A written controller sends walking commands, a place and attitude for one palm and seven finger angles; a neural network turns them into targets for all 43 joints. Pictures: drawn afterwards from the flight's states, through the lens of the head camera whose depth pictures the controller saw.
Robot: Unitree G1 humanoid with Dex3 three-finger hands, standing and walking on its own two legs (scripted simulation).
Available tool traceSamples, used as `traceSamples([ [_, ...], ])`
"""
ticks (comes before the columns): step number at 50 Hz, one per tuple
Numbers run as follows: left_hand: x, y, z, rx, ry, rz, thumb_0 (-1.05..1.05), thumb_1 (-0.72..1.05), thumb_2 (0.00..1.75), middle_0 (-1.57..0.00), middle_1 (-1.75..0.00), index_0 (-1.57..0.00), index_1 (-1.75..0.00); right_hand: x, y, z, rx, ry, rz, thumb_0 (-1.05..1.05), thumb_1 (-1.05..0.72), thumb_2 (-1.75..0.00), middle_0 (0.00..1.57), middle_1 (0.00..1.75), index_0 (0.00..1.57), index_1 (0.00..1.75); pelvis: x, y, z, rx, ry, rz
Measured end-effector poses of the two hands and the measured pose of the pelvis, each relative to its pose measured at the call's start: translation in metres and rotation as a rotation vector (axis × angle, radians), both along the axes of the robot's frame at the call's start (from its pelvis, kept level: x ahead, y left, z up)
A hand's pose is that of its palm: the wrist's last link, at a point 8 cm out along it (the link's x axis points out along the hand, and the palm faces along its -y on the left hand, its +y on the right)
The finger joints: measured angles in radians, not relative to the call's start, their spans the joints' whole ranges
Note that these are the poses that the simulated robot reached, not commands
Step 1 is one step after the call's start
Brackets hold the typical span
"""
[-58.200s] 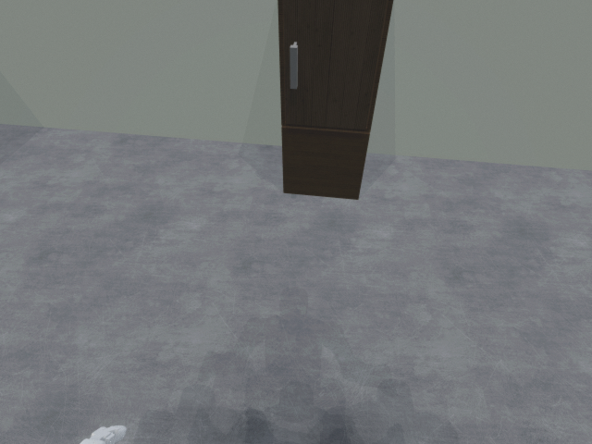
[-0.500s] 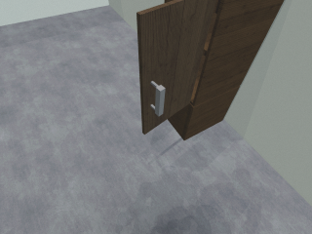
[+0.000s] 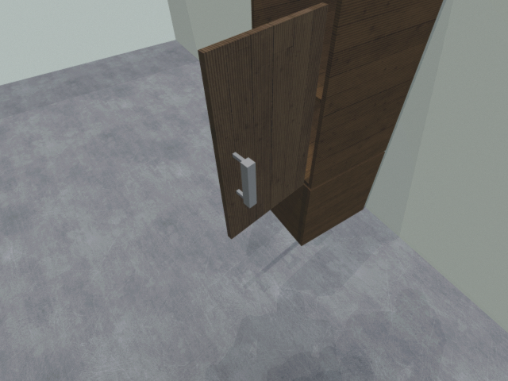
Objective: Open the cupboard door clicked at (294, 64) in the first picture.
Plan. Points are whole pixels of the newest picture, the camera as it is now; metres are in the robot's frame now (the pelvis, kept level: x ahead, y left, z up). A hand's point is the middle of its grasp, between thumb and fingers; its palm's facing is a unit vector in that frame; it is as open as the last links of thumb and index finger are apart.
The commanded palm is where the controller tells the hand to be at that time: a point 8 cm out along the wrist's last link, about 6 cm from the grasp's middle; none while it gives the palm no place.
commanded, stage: let the arm hang, fingers relaxed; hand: left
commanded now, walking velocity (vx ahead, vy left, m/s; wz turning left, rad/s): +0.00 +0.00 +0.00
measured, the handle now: (243, 179) +0.59 +0.07 -0.09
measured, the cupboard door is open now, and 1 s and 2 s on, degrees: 100 100 100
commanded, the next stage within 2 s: look to check the result in 0.14 s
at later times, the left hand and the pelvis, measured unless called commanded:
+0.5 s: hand out of the picture +0.00 +0.16 -0.17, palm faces +0.05 -0.98 -0.20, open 7.4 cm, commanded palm none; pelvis +0.01 +0.00 +0.00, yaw +0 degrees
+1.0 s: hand out of the picture +0.02 +0.18 -0.17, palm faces +0.03 -0.98 -0.21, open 7.4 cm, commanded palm none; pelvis +0.02 +0.01 +0.00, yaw +0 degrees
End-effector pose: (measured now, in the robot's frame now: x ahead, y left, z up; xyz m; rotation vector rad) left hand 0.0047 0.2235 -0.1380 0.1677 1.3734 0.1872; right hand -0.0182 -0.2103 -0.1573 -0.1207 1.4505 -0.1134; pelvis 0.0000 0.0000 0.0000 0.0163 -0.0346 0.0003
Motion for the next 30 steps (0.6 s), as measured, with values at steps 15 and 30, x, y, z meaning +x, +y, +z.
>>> traceSamples([
  [15,-0.019,-0.015,-0.005,-0.035,0.074,0.035,0.01,0.91,0.9,-0.2,-0.3,-0.2,-0.3,-0.009,-0.006,0.004,-0.024,0.056,-0.019,0.0,-0.91,-0.9,0.2,0.3,0.2,0.3,0.01,-0.004,0.0,-0.004,0.004,0.001],
  [30,-0.007,-0.005,-0.003,-0.025,0.052,0.024,0.0,0.9,0.9,-0.2,-0.3,-0.2,-0.3,0.002,0.002,0.003,-0.017,0.031,-0.015,0.0,-0.91,-0.9,0.2,0.3,0.2,0.3,0.014,0.002,0.0,-0.004,0.005,-0.001],
])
